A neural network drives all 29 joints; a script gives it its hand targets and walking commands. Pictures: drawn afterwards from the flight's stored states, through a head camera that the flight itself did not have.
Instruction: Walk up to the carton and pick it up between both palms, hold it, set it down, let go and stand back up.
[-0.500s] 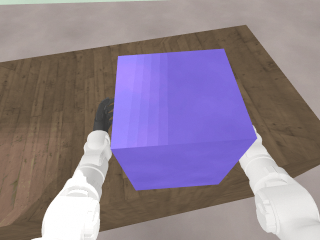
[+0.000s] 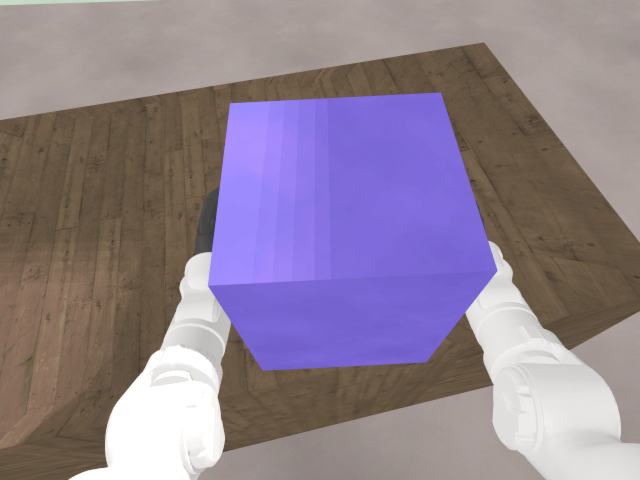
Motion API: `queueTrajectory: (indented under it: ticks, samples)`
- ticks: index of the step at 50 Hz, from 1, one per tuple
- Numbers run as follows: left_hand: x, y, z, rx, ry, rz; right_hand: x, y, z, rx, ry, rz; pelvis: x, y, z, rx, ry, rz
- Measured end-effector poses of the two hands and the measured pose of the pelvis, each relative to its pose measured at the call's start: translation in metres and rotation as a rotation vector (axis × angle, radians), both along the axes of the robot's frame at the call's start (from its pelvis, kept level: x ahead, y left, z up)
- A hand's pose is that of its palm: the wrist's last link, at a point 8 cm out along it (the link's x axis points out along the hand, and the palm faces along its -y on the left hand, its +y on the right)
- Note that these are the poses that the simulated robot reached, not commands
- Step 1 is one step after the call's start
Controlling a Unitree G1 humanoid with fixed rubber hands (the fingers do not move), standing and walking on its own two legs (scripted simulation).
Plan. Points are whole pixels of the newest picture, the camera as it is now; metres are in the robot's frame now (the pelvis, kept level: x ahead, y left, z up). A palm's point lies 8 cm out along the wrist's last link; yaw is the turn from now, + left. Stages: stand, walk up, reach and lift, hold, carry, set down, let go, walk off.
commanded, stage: reach and lift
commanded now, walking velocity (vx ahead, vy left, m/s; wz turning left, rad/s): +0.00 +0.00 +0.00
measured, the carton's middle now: (340, 249) +0.40 -0.01 +0.01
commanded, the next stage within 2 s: none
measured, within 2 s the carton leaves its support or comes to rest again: leaves its support in 0.62 s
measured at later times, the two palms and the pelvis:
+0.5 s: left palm (211, 242) +0.42 +0.16 +0.02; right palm (465, 233) +0.41 -0.18 +0.02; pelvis +0.02 +0.00 +0.00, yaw +0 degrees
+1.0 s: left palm (175, 183) +0.44 +0.18 +0.12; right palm (467, 173) +0.44 -0.16 +0.11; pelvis +0.02 +0.00 +0.00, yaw +1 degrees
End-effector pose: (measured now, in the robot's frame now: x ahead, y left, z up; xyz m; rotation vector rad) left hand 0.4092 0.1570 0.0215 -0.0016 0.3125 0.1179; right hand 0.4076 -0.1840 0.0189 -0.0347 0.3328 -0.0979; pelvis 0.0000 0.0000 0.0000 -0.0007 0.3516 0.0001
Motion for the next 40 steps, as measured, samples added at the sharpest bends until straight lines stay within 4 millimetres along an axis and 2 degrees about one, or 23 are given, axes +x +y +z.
queueTrajectory:
  ticks: [28, 34, 40]
  samples:
    - [0.010, 0.005, 0.003, 0.025, -0.018, -0.018, 0.004, 0.005, 0.002, -0.029, -0.012, -0.010, 0.020, 0.005, -0.001, 0.000, 0.029, -0.005]
    - [0.015, 0.009, 0.017, 0.033, -0.026, -0.002, 0.011, 0.010, 0.010, -0.006, -0.020, -0.014, 0.022, 0.006, 0.000, 0.001, 0.012, 0.001]
    - [0.022, 0.013, 0.045, 0.027, -0.040, 0.016, 0.021, 0.016, 0.034, -0.008, -0.033, -0.012, 0.024, 0.006, 0.001, 0.002, -0.027, 0.005]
